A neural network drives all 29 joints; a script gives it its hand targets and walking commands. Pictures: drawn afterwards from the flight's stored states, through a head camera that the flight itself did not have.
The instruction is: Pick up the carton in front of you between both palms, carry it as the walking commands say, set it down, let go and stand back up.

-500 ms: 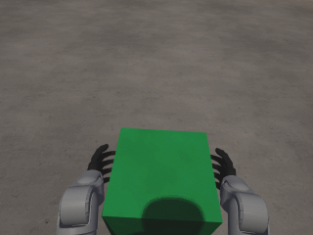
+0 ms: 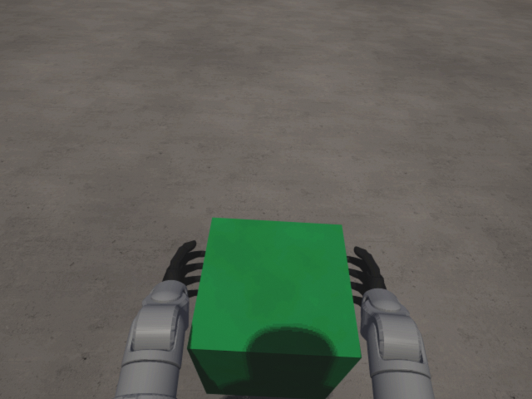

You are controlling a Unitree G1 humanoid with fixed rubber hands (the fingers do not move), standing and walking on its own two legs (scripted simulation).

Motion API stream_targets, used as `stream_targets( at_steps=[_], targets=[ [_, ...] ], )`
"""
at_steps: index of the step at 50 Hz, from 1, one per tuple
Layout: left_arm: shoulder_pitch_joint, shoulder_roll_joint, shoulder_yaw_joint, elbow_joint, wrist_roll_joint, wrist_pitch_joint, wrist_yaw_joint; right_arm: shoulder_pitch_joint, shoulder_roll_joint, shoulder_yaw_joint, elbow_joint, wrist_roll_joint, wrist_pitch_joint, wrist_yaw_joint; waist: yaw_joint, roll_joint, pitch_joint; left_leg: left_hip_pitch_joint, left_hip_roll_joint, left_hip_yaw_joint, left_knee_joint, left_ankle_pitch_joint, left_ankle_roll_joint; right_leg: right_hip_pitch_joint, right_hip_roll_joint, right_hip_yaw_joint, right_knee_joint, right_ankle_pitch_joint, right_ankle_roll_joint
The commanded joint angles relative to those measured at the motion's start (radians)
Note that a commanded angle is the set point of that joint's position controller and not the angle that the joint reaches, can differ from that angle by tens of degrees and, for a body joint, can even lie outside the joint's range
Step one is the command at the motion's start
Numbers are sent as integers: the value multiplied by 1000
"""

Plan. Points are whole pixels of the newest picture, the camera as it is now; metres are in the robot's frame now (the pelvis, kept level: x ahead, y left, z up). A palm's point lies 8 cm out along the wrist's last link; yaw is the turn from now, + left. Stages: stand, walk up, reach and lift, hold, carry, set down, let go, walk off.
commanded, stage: carry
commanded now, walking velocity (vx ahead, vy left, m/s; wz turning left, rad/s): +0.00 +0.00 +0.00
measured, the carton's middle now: (271, 313) +0.28 +0.00 -0.05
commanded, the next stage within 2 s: hold in 0.26 s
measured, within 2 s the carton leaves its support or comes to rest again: neither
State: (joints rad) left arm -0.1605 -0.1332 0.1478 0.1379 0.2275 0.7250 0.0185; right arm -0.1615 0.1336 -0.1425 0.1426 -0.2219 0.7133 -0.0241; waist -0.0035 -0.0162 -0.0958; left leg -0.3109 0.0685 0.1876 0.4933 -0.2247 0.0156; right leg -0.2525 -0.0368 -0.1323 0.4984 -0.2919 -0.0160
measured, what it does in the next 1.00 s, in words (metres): shifts its weight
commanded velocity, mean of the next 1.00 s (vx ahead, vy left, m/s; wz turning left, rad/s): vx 0.00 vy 0.00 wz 0.00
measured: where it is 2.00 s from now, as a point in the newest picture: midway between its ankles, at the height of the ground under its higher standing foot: outside the picture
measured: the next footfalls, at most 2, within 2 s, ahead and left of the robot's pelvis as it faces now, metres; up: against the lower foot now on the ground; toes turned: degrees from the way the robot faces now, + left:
none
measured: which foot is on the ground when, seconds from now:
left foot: down 0.00-1.00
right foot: down 0.00-1.00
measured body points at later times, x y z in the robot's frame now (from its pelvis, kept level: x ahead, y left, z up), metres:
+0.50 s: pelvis -0.02 +0.00 +0.01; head -0.04 +0.01 +0.46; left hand +0.26 +0.16 +0.03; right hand +0.27 -0.15 +0.03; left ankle +0.02 +0.12 -0.74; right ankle -0.02 -0.12 -0.74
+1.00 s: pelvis -0.07 +0.01 -0.01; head -0.10 +0.03 +0.44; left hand +0.28 +0.15 +0.03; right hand +0.27 -0.15 +0.04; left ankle +0.02 +0.11 -0.74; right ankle -0.02 -0.12 -0.74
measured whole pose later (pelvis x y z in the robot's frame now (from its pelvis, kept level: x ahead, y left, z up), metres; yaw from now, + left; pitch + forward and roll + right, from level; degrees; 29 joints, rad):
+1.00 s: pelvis -0.07 +0.01 -0.01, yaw -1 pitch -10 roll +0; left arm -0.57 -0.18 0.49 0.55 0.40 0.61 -0.02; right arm -0.57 0.18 -0.52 0.58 -0.43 0.57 0.05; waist 0.02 -0.03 0.12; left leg -0.21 -0.06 -0.07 0.60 -0.22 0.02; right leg -0.16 0.05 0.09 0.62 -0.28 -0.01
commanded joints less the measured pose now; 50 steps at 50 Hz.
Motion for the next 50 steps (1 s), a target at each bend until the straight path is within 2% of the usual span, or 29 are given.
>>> stream_targets(
  at_steps=[1, 7, 13, 14, 15, 16, 18, 20, 22, 24, 25, 26, 27, 28, 29, 31, 32, 35, 37, 38, 39, 40, 41, 44, 45, 46, 47, 49, 50],
  targets=[
    [-460, -788, -546, -96, -217, -91, -181, -431, 795, 537, -75, 214, -75, 183, -2, 29, -227, 125, 95, -115, -61, 203, -4, 41, -115, 119, -62, 205, -22],
    [-399, -803, -586, -151, -257, -39, -189, -375, 838, 592, -135, 248, -24, 191, 0, 15, -275, 141, 101, -116, -20, 239, 7, 61, -120, 112, -48, 316, -11],
    [-418, -787, -557, -160, -245, -31, -186, -355, 793, 559, -105, 213, -3, 185, 1, 0, -234, 104, 105, -134, -51, 170, 4, 52, -111, 125, -72, 238, -16],
    [-285, -793, -557, -184, -244, -9, -190, -296, 841, 559, -188, 229, -5, 182, 10, -35, -150, 353, -140, -284, -72, 422, 29, 123, 92, 252, -83, 544, -4],
    [-318, -771, -557, -236, -242, -21, -185, -299, 794, 524, -203, 216, -13, 177, 0, 13, -193, 407, -124, -294, -57, 515, 21, 141, 106, 271, -110, 578, 4],
    [-299, -718, -506, -194, -200, -9, -174, -255, 778, 487, -145, 204, -13, 168, -6, 74, -174, 390, -145, -283, -98, 439, 12, 174, 86, 269, -110, 542, -4],
    [-332, -752, -507, -154, -192, -13, -172, -304, 782, 471, -110, 197, -11, 173, 21, 9, -123, 379, -142, -289, -114, 429, 8, 162, 106, 239, -133, 457, 18],
    [-351, -730, -485, -138, -194, -27, -173, -336, 744, 463, -119, 191, -18, 173, -16, -14, -73, 413, -145, -284, -88, 405, 6, 119, 114, 250, -152, 409, 10],
    [-390, -773, -518, -193, -201, -38, -181, -386, 814, 531, -140, 225, -28, 192, 38, 3, -155, 427, -150, -279, -116, 318, 1, 140, 119, 229, -134, 308, 19],
    [-440, -771, -555, -158, -222, -37, -189, -410, 842, 532, -128, 225, -34, 194, 10, -52, -144, 420, -139, -295, -97, 331, 16, 131, 116, 233, -129, 356, 20],
    [-435, -788, -526, -102, -203, -28, -189, -437, 807, 507, -102, 221, -32, 192, 18, 14, -107, 407, -140, -283, -96, 310, 4, 107, 107, 245, -143, 305, 10],
    [-447, -755, -506, -112, -201, -30, -191, -403, 805, 471, -75, 193, -29, 190, -16, -17, -90, 393, -145, -285, -96, 250, 2, 124, 112, 248, -150, 246, 2],
    [-451, -798, -491, -70, -198, -28, -199, -423, 819, 476, -52, 187, -24, 193, 14, -11, -68, 374, -150, -282, -99, 230, 1, 119, 101, 252, -159, 213, 10],
    [-484, -818, -537, -117, -209, -31, -201, -438, 858, 473, -42, 194, -30, 200, -19, -11, -100, 421, -144, -281, -96, 227, 3, 75, 111, 244, -160, 228, 8],
    [-454, -847, -531, -77, -212, -20, -210, -445, 864, 486, -35, 194, -24, 207, 16, -12, -80, 412, -141, -290, -91, 220, 4, 106, 103, 244, -162, 192, 2],
    [-483, -859, -524, -58, -216, -16, -220, -467, 890, 480, -32, 196, -21, 212, -15, 5, -89, 395, -142, -289, -108, 172, -2, 108, 103, 244, -171, 163, -3],
    [-502, -837, -502, -58, -202, -16, -218, -465, 880, 471, 7, 189, -18, 216, 10, 11, -16, 353, -139, -280, -106, 104, -1, 77, 89, 247, -173, 105, -19],
    [-565, -893, -508, 0, -210, -24, -244, -520, 913, 429, 84, 176, -24, 240, -1, -12, -8, 342, -133, -274, -102, -3, 2, 49, 94, 235, -190, -32, -19],
    [-655, -908, -457, 52, -179, -22, -244, -587, 934, 372, 180, 159, -29, 256, -1, 18, 27, 373, -145, -260, -93, -31, -3, -44, 70, 245, -206, -100, -38],
    [-701, -914, -458, 34, -190, -31, -255, -636, 954, 370, 179, 146, -40, 264, 8, -50, 19, 404, -139, -277, -81, -103, 6, -84, 80, 234, -193, -167, -39],
    [-736, -937, -443, 100, -189, -34, -263, -677, 952, 370, 191, 148, -51, 261, -20, 8, 21, 376, -146, -257, -62, -128, -3, -73, 61, 257, -201, -207, -55],
    [-774, -920, -395, 160, -175, -49, -272, -783, 975, 347, 211, 154, -74, 269, 20, -33, 14, 367, -139, -272, -67, -156, 11, -100, 65, 247, -180, -225, -40],
    [-829, -948, -369, 226, -168, -59, -273, -815, 950, 313, 260, 136, -93, 271, -22, 28, 21, 340, -144, -270, -64, -199, -4, -82, 68, 245, -158, -212, -50],
    [-940, -893, -194, 373, -74, -108, -249, -941, 871, 117, 431, 20, -140, 265, 20, 1, 50, 271, -118, -335, -72, -357, 2, -81, 86, 216, -70, -257, -48],
    [-949, -926, -167, 422, -69, -120, -237, -974, 834, 105, 418, 10, -159, 253, -17, 75, 51, 225, -123, -317, -72, -343, -8, -33, 91, 225, -56, -225, -49],
    [-944, -897, -102, 473, -42, -126, -227, -989, 832, 50, 474, -20, -162, 250, 26, 50, 37, 220, -107, -347, -89, -340, -4, -48, 114, 192, -21, -180, -26],
    [-958, -859, -60, 471, -3, -142, -218, -976, 802, -2, 469, -48, -182, 243, 4, 93, 40, 178, -111, -340, -54, -336, -10, -53, 103, 212, 11, -147, -35],
    [-920, -783, 66, 513, 63, -153, -190, -933, 724, -126, 583, -129, -174, 229, 25, 56, 97, 162, -116, -319, -58, -306, -7, -95, 118, 187, -1, -188, -31],
    [-971, -751, 82, 501, 82, -172, -180, -940, 687, -163, 554, -145, -199, 223, -27, 49, 70, 165, -120, -325, -33, -347, -17, -133, 124, 187, 24, -194, -35]
  ],
)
